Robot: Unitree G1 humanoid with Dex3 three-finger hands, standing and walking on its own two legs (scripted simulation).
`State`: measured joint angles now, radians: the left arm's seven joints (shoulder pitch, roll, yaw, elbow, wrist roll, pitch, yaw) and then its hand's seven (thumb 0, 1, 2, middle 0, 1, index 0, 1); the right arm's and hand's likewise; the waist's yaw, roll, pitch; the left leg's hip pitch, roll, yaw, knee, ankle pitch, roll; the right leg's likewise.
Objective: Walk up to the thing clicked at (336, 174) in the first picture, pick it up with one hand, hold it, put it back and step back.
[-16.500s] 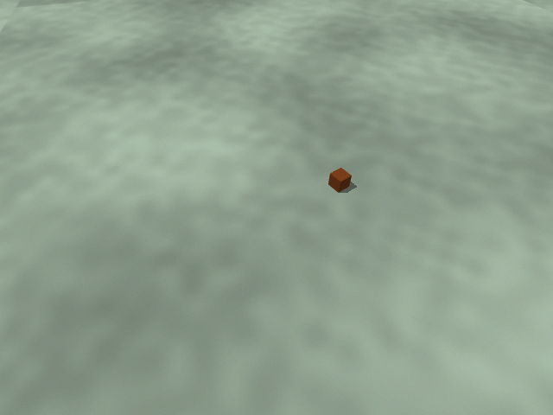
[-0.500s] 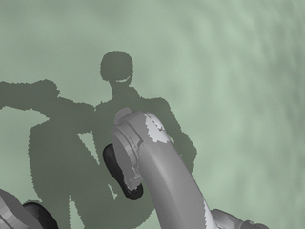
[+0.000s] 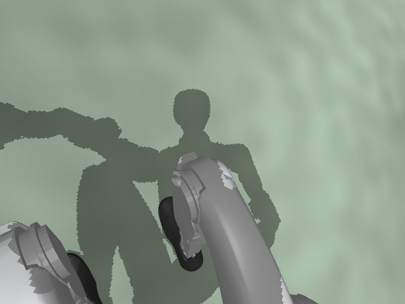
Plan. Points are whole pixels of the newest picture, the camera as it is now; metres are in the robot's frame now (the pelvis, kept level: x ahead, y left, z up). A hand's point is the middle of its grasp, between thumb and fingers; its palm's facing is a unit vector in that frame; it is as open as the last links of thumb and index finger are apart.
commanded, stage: settle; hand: left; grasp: from above
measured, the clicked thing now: out of the picture +0.48 +0.32 -0.23
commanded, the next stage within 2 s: lift in 0.20 s
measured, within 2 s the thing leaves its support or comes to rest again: neither
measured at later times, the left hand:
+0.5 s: hand out of the picture +0.47 +0.30 -0.14, palm faces -0.06 -0.43 -0.90, open 10.7 cm
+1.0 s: hand out of the picture +0.41 +0.31 +0.00, palm faces -0.06 -0.41 -0.91, open 10.7 cm
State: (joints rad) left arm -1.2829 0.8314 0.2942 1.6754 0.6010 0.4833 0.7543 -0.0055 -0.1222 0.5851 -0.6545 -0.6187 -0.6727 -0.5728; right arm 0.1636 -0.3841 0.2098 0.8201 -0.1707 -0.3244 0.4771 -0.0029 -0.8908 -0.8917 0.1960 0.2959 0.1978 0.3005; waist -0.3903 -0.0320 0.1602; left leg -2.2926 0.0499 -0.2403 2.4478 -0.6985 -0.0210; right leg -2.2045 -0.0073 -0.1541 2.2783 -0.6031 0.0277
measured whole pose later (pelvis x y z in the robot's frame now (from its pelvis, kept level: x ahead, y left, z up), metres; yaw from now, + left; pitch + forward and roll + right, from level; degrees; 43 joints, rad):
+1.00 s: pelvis +0.01 -0.01 +0.09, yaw +8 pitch +34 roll -2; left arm -1.06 0.45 0.24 1.41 0.57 0.63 0.56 -0.01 -0.13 0.58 -0.68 -0.62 -0.70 -0.54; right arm 0.13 -0.31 -0.02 0.92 -0.08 -0.20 0.28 0.00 -0.90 -0.90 0.20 0.30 0.20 0.30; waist -0.19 0.08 -0.19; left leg -2.04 0.07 -0.06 2.11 -0.67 -0.03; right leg -2.04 -0.02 -0.02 2.07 -0.62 0.00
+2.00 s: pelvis +0.06 -0.02 +0.37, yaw +10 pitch +16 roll +0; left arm -0.74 0.15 -0.01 1.15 0.46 0.88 0.54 -0.01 -0.08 0.55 -0.63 -0.66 -0.64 -0.60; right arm 0.20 -0.29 -0.01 0.93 0.00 -0.17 0.10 0.01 -0.89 -0.90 0.20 0.30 0.20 0.30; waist -0.08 0.06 -0.16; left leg -0.86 0.08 0.01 1.02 -0.43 -0.05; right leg -0.88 -0.01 -0.03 1.03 -0.42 -0.02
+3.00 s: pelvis +0.11 -0.01 +0.42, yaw +11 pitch +7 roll +1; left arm -0.68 0.11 -0.06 1.08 0.48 0.94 0.49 -0.02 -0.09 0.56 -0.64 -0.65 -0.64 -0.61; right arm 0.17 -0.29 -0.01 0.87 0.02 -0.10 0.12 0.01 -0.90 -0.90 0.20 0.30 0.20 0.30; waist -0.03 0.04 -0.11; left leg -0.46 0.05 0.02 0.69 -0.36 -0.04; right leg -0.49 -0.03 -0.03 0.73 -0.37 0.00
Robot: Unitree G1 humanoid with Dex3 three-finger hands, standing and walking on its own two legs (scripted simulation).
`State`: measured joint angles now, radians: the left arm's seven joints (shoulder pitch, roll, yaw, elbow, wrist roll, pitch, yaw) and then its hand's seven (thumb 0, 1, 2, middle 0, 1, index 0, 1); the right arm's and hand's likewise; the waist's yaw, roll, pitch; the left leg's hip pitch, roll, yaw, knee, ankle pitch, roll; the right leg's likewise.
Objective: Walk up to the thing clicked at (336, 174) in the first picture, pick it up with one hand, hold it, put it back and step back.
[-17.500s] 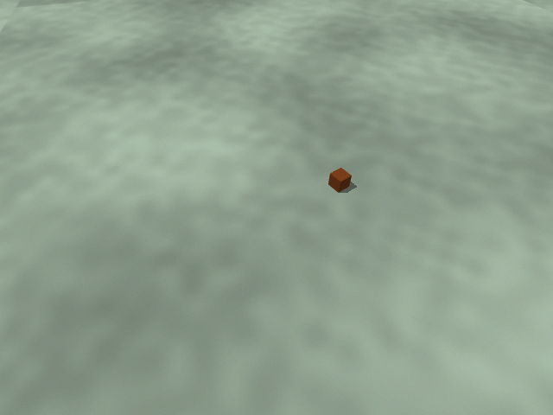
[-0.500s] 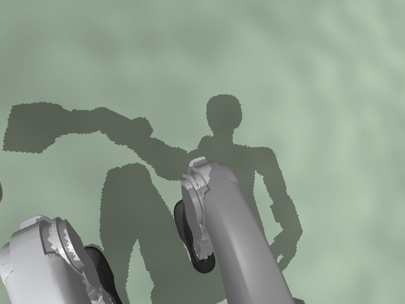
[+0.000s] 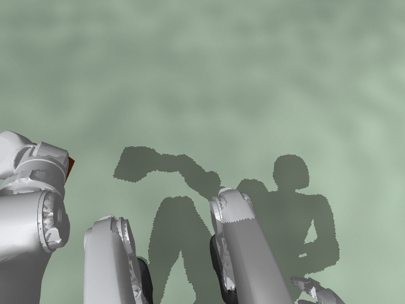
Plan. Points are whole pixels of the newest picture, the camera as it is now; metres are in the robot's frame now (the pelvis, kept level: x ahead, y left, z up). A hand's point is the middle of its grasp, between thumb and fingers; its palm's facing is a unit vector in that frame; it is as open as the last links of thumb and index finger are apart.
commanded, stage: lift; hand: left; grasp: from above
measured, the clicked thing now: (42, 167) +0.45 +0.26 -0.13
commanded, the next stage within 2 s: hold in 1.08 s
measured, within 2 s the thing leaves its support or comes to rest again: neither
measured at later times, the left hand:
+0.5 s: hand out of the picture +0.40 +0.22 +0.12, palm faces -0.18 -0.36 -0.92, open 10.7 cm
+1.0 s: hand out of the picture +0.39 +0.20 +0.23, palm faces -0.19 -0.38 -0.91, open 10.7 cm
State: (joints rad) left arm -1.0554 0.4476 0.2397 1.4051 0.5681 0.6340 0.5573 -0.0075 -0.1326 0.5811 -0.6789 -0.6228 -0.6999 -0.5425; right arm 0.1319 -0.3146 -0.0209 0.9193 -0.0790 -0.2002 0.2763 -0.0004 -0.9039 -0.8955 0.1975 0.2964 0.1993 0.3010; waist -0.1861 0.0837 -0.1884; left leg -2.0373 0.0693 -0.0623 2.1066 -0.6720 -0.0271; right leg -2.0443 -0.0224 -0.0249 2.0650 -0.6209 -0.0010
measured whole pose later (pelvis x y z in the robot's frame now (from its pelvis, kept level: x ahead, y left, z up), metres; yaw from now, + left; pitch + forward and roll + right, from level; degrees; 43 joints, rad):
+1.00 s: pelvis +0.05 -0.02 +0.28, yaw +2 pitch +16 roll +0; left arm -0.74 0.15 -0.01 1.15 0.46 0.88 0.54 -0.01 -0.08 0.55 -0.63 -0.66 -0.64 -0.60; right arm 0.20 -0.29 -0.01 0.93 0.00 -0.17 0.10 0.01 -0.89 -0.90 0.20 0.30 0.20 0.30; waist -0.08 0.06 -0.16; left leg -0.86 0.08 0.01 1.02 -0.43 -0.05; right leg -0.88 -0.01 -0.03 1.03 -0.42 -0.02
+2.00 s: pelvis +0.10 -0.01 +0.33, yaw +3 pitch +7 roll +1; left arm -0.68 0.11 -0.06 1.08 0.48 0.94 0.49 -0.02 -0.09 0.56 -0.64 -0.65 -0.64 -0.61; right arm 0.17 -0.29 -0.01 0.87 0.02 -0.10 0.12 0.01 -0.90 -0.90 0.20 0.30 0.20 0.30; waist -0.03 0.04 -0.11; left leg -0.46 0.05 0.02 0.69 -0.36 -0.04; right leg -0.49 -0.03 -0.03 0.73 -0.37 0.00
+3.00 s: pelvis +0.09 +0.00 +0.34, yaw +2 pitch +5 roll +1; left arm -0.62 0.10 -0.10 0.98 0.47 1.00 0.47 -0.02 -0.16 0.60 -0.71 -0.60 -0.69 -0.59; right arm 0.10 -0.27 0.02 0.85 0.02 -0.12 0.11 0.01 -0.89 -0.90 0.20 0.30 0.20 0.30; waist 0.00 0.04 -0.08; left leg -0.38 0.05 0.03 0.61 -0.31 -0.03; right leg -0.41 -0.03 -0.02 0.63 -0.31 0.00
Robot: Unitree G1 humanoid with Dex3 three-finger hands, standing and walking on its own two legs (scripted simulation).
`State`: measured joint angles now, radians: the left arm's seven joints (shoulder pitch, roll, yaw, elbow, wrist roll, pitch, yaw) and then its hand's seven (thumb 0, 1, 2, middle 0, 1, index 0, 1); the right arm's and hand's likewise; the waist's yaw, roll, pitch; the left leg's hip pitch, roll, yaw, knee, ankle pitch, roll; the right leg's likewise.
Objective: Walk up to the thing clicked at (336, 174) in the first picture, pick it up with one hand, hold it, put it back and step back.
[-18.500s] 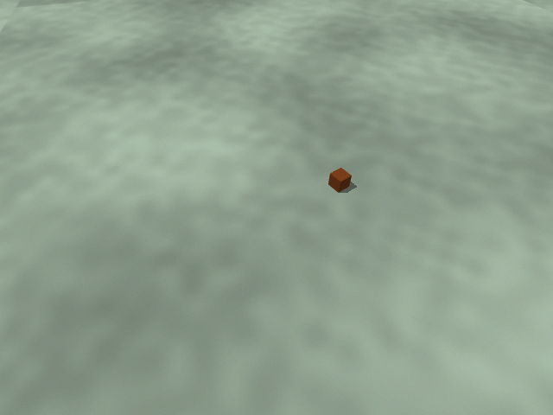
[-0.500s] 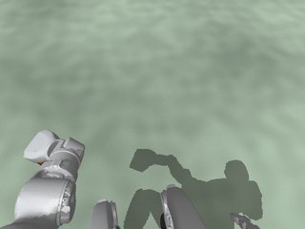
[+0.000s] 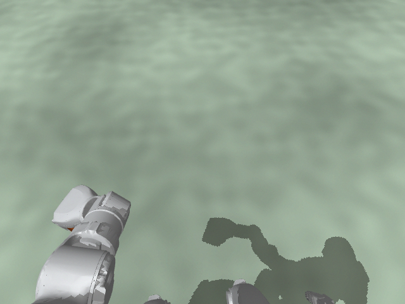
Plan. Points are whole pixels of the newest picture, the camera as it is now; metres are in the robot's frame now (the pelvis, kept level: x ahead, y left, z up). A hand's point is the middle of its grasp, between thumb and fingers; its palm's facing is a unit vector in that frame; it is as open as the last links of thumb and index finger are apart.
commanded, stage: lift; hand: left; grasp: from above
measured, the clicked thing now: (97, 223) +0.35 +0.22 -0.09
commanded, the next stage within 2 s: hold in 0.08 s
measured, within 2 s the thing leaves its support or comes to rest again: neither
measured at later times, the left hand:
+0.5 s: hand (77, 206) +0.36 +0.23 -0.01, palm faces -0.19 -0.40 -0.90, open 10.7 cm
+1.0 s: hand (74, 199) +0.36 +0.23 +0.02, palm faces -0.16 -0.40 -0.90, open 10.7 cm
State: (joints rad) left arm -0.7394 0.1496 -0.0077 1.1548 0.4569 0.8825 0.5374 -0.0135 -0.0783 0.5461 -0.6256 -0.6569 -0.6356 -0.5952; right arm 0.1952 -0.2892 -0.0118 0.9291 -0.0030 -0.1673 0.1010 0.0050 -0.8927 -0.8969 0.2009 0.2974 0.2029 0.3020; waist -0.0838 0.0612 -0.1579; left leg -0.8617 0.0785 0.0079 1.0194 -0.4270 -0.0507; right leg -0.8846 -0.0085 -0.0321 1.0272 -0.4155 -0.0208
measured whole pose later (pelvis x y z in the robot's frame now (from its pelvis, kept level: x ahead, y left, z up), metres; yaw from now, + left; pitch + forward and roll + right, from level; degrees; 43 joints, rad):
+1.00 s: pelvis +0.05 +0.01 +0.05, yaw +1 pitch +7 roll +1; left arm -0.68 0.11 -0.06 1.08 0.48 0.94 0.49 -0.02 -0.09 0.56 -0.64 -0.65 -0.64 -0.61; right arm 0.17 -0.29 -0.01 0.87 0.02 -0.10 0.12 0.01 -0.90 -0.90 0.20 0.30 0.20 0.30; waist -0.03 0.04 -0.11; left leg -0.46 0.05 0.02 0.69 -0.36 -0.04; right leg -0.49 -0.03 -0.03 0.73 -0.37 0.00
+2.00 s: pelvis +0.04 +0.01 +0.06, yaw +0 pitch +5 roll +1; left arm -0.62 0.10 -0.10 0.98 0.47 1.00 0.47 -0.02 -0.16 0.60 -0.71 -0.60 -0.69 -0.59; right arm 0.10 -0.27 0.02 0.85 0.02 -0.12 0.11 0.01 -0.89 -0.90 0.20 0.30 0.20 0.30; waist 0.00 0.04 -0.08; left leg -0.38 0.05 0.03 0.61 -0.31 -0.03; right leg -0.41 -0.03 -0.02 0.63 -0.31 0.00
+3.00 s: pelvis -0.04 +0.01 -0.13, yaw -1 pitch +32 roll -1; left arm -0.98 0.29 0.24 1.48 0.51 0.58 0.80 -0.02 -0.11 0.54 -0.69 -0.59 -0.73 -0.48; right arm 0.13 -0.28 -0.03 0.93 -0.12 -0.17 0.17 0.00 -0.88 -0.89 0.20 0.30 0.20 0.30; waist -0.17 0.02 -0.18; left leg -1.56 0.08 -0.03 1.58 -0.57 -0.04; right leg -1.57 -0.01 -0.03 1.54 -0.53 -0.01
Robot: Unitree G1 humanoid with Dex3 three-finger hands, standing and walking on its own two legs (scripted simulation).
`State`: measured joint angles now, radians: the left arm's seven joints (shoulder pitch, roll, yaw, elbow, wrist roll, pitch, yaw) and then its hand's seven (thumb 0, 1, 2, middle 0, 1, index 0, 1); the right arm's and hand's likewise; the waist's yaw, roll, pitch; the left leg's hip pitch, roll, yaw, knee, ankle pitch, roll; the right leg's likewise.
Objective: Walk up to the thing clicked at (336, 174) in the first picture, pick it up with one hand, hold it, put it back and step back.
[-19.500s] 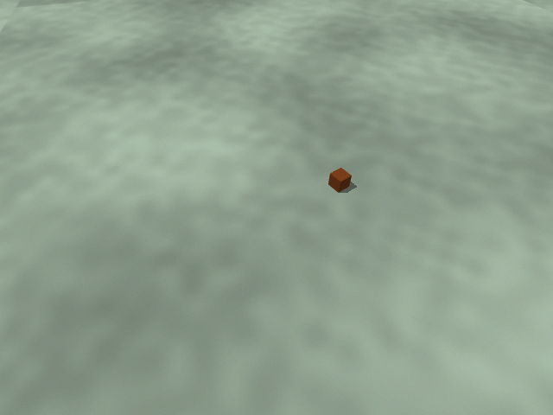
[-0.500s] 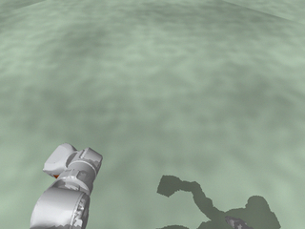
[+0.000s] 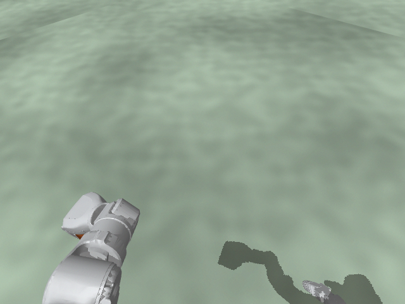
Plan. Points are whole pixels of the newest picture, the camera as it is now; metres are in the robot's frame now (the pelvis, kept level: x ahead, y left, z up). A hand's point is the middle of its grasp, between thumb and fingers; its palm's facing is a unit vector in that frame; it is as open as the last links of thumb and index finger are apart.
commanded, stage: hold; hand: left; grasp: from above
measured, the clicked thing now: (106, 231) +0.32 +0.22 -0.07
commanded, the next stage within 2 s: crouch in 1.08 s
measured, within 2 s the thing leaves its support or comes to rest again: neither
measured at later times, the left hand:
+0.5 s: hand (101, 232) +0.30 +0.21 -0.02, palm faces -0.15 -0.40 -0.90, open 10.7 cm
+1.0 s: hand (94, 234) +0.30 +0.23 -0.02, palm faces -0.15 -0.40 -0.90, open 10.7 cm
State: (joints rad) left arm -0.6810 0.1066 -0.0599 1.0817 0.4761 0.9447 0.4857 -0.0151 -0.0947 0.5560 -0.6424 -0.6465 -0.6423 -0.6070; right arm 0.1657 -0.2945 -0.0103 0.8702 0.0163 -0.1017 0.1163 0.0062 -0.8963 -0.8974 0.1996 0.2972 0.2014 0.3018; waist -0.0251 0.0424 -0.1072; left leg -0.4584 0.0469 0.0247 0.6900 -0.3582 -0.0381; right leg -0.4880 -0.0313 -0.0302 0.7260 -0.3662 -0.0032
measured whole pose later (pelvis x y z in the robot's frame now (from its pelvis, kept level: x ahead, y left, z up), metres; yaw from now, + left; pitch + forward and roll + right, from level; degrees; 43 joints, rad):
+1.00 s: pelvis -0.01 +0.01 +0.01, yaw +0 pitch +5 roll +1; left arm -0.62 0.10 -0.10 0.98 0.47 1.00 0.47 -0.02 -0.16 0.60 -0.71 -0.60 -0.69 -0.59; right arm 0.10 -0.27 0.02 0.85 0.02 -0.12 0.11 0.01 -0.89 -0.90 0.20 0.30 0.20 0.30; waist 0.00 0.04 -0.08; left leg -0.38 0.05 0.03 0.61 -0.31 -0.03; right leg -0.41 -0.03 -0.02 0.63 -0.31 0.00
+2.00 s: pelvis -0.08 +0.01 -0.18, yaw -2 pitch +32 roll -1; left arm -0.98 0.29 0.24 1.48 0.51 0.58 0.80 -0.02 -0.11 0.54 -0.69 -0.59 -0.73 -0.48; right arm 0.13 -0.28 -0.03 0.93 -0.12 -0.17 0.17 0.00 -0.88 -0.89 0.20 0.30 0.20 0.30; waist -0.17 0.02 -0.18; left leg -1.56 0.08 -0.03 1.58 -0.57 -0.04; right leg -1.57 -0.01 -0.03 1.54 -0.53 -0.01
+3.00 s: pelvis -0.10 +0.02 -0.41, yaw -5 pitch +36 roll -4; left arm -1.33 0.63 0.42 1.71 0.68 0.50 0.72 -0.02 -0.15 0.56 -0.74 -0.56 -0.77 -0.45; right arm 0.15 -0.34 0.00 0.92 -0.18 -0.22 0.33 0.00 -0.91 -0.90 0.20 0.30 0.20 0.30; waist -0.30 0.06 0.02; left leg -2.29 0.05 -0.12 2.35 -0.69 -0.03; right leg -2.28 -0.01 -0.05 2.28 -0.62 0.01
